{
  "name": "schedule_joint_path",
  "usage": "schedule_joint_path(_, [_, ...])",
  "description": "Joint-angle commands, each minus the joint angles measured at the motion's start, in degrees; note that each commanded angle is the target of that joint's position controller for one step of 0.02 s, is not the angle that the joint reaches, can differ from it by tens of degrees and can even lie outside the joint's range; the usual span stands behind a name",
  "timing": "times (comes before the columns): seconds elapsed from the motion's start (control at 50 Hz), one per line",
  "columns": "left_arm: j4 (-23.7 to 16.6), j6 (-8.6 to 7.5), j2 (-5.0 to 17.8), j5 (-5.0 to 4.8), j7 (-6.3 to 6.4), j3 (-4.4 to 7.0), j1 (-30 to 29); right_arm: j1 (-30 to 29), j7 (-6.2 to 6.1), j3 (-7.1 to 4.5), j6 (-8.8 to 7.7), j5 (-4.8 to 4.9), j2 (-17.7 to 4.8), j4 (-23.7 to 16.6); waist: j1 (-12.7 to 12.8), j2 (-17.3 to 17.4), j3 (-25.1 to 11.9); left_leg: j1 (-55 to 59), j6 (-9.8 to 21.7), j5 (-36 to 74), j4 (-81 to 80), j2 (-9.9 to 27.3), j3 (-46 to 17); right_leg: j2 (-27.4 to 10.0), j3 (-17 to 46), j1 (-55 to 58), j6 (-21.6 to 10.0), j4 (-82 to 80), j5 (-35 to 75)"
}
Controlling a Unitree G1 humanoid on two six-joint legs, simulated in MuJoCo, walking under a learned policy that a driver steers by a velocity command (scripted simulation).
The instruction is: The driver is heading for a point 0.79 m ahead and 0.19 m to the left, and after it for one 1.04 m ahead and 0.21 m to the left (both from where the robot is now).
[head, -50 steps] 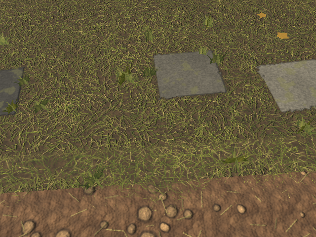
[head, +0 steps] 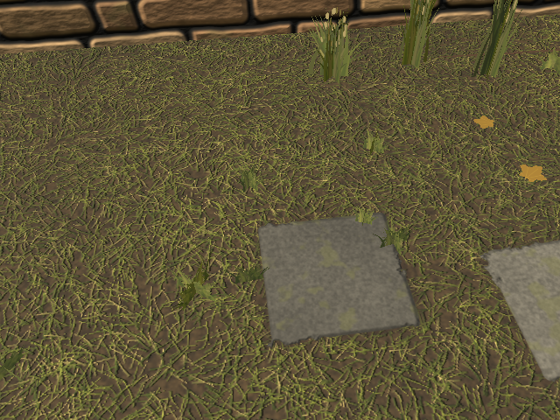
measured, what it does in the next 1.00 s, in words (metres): walks ahead, turning left: left foot, then right foot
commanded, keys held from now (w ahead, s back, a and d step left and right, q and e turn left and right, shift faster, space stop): w+q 0.50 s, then w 0.50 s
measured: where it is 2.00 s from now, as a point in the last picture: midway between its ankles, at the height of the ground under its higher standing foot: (202, 269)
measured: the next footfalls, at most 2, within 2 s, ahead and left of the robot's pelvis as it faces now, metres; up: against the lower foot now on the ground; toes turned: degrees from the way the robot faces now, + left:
left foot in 0.30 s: +0.30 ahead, +0.11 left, +0.00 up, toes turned +14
right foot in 0.86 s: +0.66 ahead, +0.06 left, +0.00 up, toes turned +19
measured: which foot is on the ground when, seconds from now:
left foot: up 0.00-0.28, down 0.30-0.88, up 0.90-1.00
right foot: down 0.00-0.32, up 0.34-0.84, down 0.86-1.00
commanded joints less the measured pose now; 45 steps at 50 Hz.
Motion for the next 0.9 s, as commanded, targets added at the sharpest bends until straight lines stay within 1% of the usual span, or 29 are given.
schedule_joint_path(0.02, [-2.3, -1.09, 5.3, -0.03, 0.33, 0.54, 2.3, -0.8, 0.48, -0.11, 0.45, 0.32, -1.6, -2.5, -0.6, -5.2, 3.5, -5.2, -0.6, 6.6, -3.8, 0.5, 0.1, -15.8, 7.8, -1.1, -2.0, -9.7, 13.5])
schedule_joint_path(0.08, [-2.1, -1.20, 5.1, -0.12, 0.66, 0.19, 3.7, -6.2, 0.73, 0.55, 0.11, 0.47, -0.7, -4.4, 0.5, -5.4, 4.1, -4.4, -0.6, 11.2, -12.7, -0.3, 2.9, -15.1, 3.4, 0.9, -0.7, -9.2, 19.1])
schedule_joint_path(0.12, [-1.5, -1.22, 5.3, -0.12, 1.09, 0.11, 5.7, -9.8, 0.89, 1.04, 0.04, 0.36, -0.2, -5.9, 1.6, -5.7, 4.6, -3.9, -0.1, 12.1, -17.6, -0.8, 5.5, -15.8, 1.4, 3.6, -0.5, -8.6, 23.3])
schedule_joint_path(0.16, [-0.7, -0.97, 5.6, 0.04, 1.55, 0.13, 7.7, -12.8, 1.01, 1.27, -0.08, 0.23, -0.2, -7.4, 2.4, -5.5, 5.1, -4.0, 0.9, 10.7, -21.4, -1.5, 7.6, -16.9, -0.2, 7.7, -0.7, -6.9, 27.8])
schedule_joint_path(0.2, [-0.4, -0.56, 6.4, 0.20, 2.01, 0.25, 8.0, -13.2, 1.05, 1.14, -0.24, 0.07, -0.6, -8.2, 1.9, -5.9, 4.6, -2.2, 2.5, 6.9, -24.0, -3.1, 9.4, -18.0, -2.0, 11.3, -0.5, -3.2, 37.0])
schedule_joint_path(0.24, [-0.6, -0.13, 7.9, 0.31, 2.55, 0.60, 6.8, -9.9, 0.72, 0.54, -0.21, -0.07, -1.6, -7.7, -0.2, -7.5, 1.9, 3.2, 4.9, 1.5, -24.8, -6.2, 11.6, -18.7, -3.8, 13.6, -0.2, 3.9, 53.4])
schedule_joint_path(0.26, [-0.8, 0.26, 8.8, 0.47, 2.71, 0.86, 6.0, -6.3, 0.52, 0.04, -0.24, -0.15, -2.5, -6.8, -1.9, -8.4, -0.3, 7.2, 6.3, -1.4, -25.1, -8.1, 12.3, -19.0, -4.6, 14.1, -0.3, 9.9, 59.3])
schedule_joint_path(0.28, [-1.3, 0.76, 9.6, 0.57, 2.60, 1.13, 5.2, -1.0, 0.40, -0.68, -0.41, -0.26, -3.7, -5.3, -4.0, -8.7, -3.3, 13.0, 7.8, -3.0, -26.8, -9.7, 12.3, -19.2, -4.9, 13.3, -0.5, 18.5, 59.7])
schedule_joint_path(0.3, [-2.2, 1.09, 10.1, 0.27, 2.27, 1.32, 4.0, 6.5, 0.19, -1.74, -0.79, -0.81, -5.6, -3.1, -7.7, -7.3, -7.0, 23.7, 9.8, -1.2, -32.0, -10.0, 10.1, -18.4, -5.8, 7.7, 0.3, 30.7, 52.0])
schedule_joint_path(0.32, [-4.5, 0.90, 8.8, -0.09, 1.77, 1.01, 2.6, 13.3, -0.46, -3.50, -0.86, -1.50, -10.7, -2.1, -10.8, -1.5, -12.2, 36.9, 13.8, -5.3, -34.3, 1.2, -4.8, -15.9, -6.2, -5.4, 1.8, 49.2, 29.4])
schedule_joint_path(0.34, [-8.8, 0.39, 4.7, -1.08, 0.47, 0.59, 3.0, 10.3, -0.49, -4.59, -0.17, -0.58, -15.2, -3.5, -5.8, 12.0, -15.3, 50.4, 23.7, -1.2, -41.6, 16.1, -38.2, -1.2, -0.9, -30.3, 4.9, 69.6, -20.2])
schedule_joint_path(0.36, [-10.1, -0.21, 8.2, -0.03, 0.15, 1.06, -3.5, 9.7, -0.55, -4.25, 0.46, 0.86, -14.0, -3.3, -6.7, 0.3, -11.7, 47.7, 22.0, -1.0, -44.0, 14.5, -34.8, -5.1, 9.7, -37.0, 3.9, 69.8, -15.6])
schedule_joint_path(0.38, [-11.6, -0.98, 7.6, -0.65, -0.18, 0.84, -6.2, 6.4, -0.90, -3.57, 0.47, 1.04, -11.6, -3.5, -5.0, -1.2, -5.9, 41.1, 19.8, 1.3, -45.2, 13.4, -28.0, -7.5, 10.0, -38.0, 3.7, 65.8, -10.4])
schedule_joint_path(0.4, [-11.0, -1.20, 7.5, -0.66, -0.06, 0.90, -5.3, 4.2, -0.95, -2.81, 0.23, 0.94, -8.7, -3.6, -2.2, -5.6, -1.6, 34.0, 17.0, 7.9, -46.7, 10.8, -23.0, -9.3, 9.7, -34.9, 4.0, 60.1, -7.9])
schedule_joint_path(0.42, [-11.2, -0.35, 7.2, 0.34, 0.06, 0.94, -5.3, 2.7, -1.29, -2.33, -0.23, 1.23, -7.5, -3.8, -0.3, -5.9, -0.4, 29.5, 15.2, 12.5, -47.1, 8.0, -18.8, -10.5, 9.9, -31.8, 4.9, 56.3, -7.6])
schedule_joint_path(0.44, [-10.9, 0.92, 6.4, 1.32, -0.09, 0.74, -3.8, 1.8, -1.51, -1.94, -0.76, 1.50, -6.8, -4.1, 1.1, -4.7, -0.8, 26.7, 14.2, 15.4, -47.6, 5.7, -15.6, -11.0, 9.8, -28.5, 5.8, 53.7, -7.2])
schedule_joint_path(0.48, [-11.8, 2.79, 5.9, 1.97, -0.53, 0.73, -4.3, 3.6, -1.50, -1.99, -1.86, 1.94, -8.0, -3.9, 1.7, -3.1, -1.2, 24.8, 13.8, 20.7, -47.8, 3.5, -13.2, -10.9, 8.7, -27.6, 7.4, 50.1, -6.9])
schedule_joint_path(0.52, [-13.4, 3.58, 5.8, 1.86, -0.87, 0.63, -7.6, 5.9, -1.45, -2.26, -2.18, 1.85, -9.6, -3.7, 1.1, -1.8, -0.6, 24.5, 12.9, 22.0, -48.7, 2.2, -11.6, -11.0, 7.6, -29.6, 8.6, 45.5, -3.0])
schedule_joint_path(0.56, [-15.1, 3.82, 6.1, 1.64, -1.10, 0.55, -12.5, 8.9, -1.34, -2.03, -2.17, 1.80, -9.2, -3.2, -0.8, -0.4, 0.4, 26.2, 10.8, 23.6, -49.4, 1.5, -10.8, -11.2, 6.7, -32.3, 8.9, 40.0, 2.1])
schedule_joint_path(0.64, [-17.5, 3.84, 6.0, 1.21, -1.60, 0.08, -19.5, 14.0, -1.45, -1.43, -2.24, 1.67, -8.4, -2.2, -3.9, 1.2, 0.3, 32.8, 7.2, 28.0, -48.8, 1.3, -9.8, -10.1, 5.9, -34.7, 7.8, 30.9, 9.3])
schedule_joint_path(0.74, [-20.6, 3.09, 6.2, 0.67, -2.02, -0.71, -27.3, 17.1, -2.23, -0.87, -2.33, 0.75, -8.9, -1.5, -6.2, 1.7, 2.1, 40.3, 7.5, 31.3, -47.4, 3.6, -10.3, -7.6, 4.6, -35.0, 5.4, 21.4, 9.6])
schedule_joint_path(0.76, [-21.0, 2.84, 6.5, 0.58, -2.05, -0.73, -27.5, 16.9, -2.42, -0.85, -2.39, 0.56, -9.3, -1.4, -5.8, 2.0, 2.3, 41.2, 7.6, 33.0, -46.8, 4.4, -10.6, -7.1, 4.6, -33.8, 4.6, 19.7, 8.6])
schedule_joint_path(0.78, [-21.1, 2.59, 7.0, 0.50, -2.00, -0.64, -26.5, 16.1, -2.61, -0.88, -2.49, 0.42, -9.8, -1.4, -4.7, 2.3, 2.4, 41.5, 7.3, 36.0, -45.8, 5.1, -10.4, -6.4, 4.7, -31.4, 3.5, 18.0, 6.9])
schedule_joint_path(0.8, [-20.3, 2.36, 7.6, 0.41, -1.78, -0.41, -23.2, 14.4, -2.74, -0.89, -2.66, 0.36, -10.3, -1.6, -2.6, 2.6, 1.6, 40.7, 6.4, 42.2, -43.6, 5.1, -9.4, -5.2, 4.5, -26.2, 2.4, 16.1, 4.8])
schedule_joint_path(0.82, [-18.8, 2.16, 8.6, 0.28, -1.28, 0.08, -18.5, 13.4, -2.75, -0.99, -2.84, 0.25, -10.9, -1.7, -0.6, 3.1, -0.6, 40.2, 5.7, 49.9, -39.3, 4.9, -8.9, -3.2, 4.0, -19.6, 1.3, 15.4, 2.4])
schedule_joint_path(0.84, [-16.4, 1.82, 9.9, 0.17, -0.62, 0.74, -10.8, 12.7, -2.52, -1.03, -2.88, 0.09, -11.3, -1.6, 2.8, 2.2, -4.4, 39.7, 5.0, 53.6, -30.9, 3.6, -7.7, -1.6, 3.5, -11.3, 0.1, 12.9, 2.1])
schedule_joint_path(0.86, [-14.0, 1.28, 11.3, 0.90, 0.12, 1.41, -1.8, 11.9, -2.27, -0.81, -3.04, 0.51, -10.9, -1.9, 7.0, 0.4, -9.4, 32.9, 4.2, 45.2, -19.4, 1.5, -6.1, -5.2, 6.7, 2.0, -1.8, 10.8, 4.2])
schedule_joint_path(0.88, [-13.3, 1.11, 16.6, 2.45, 0.85, 2.57, 6.0, 14.4, -1.90, 0.20, -3.32, 1.84, -6.8, -4.0, 7.7, -8.1, -17.6, 19.6, 2.7, 21.8, -0.8, -4.1, -2.9, -19.9, 25.6, 17.1, -6.0, 10.2, -1.3])
schedule_joint_path(0.9, [-12.1, 2.00, 18.0, 1.52, 0.02, 3.32, 5.0, 20.0, -1.78, -0.11, -3.08, 2.87, -6.5, -3.1, 4.0, -18.7, -20.9, 5.9, 1.4, -18.5, 14.3, -13.1, -1.6, -29.0, 49.5, 22.4, -12.8, 2.3, 0.3])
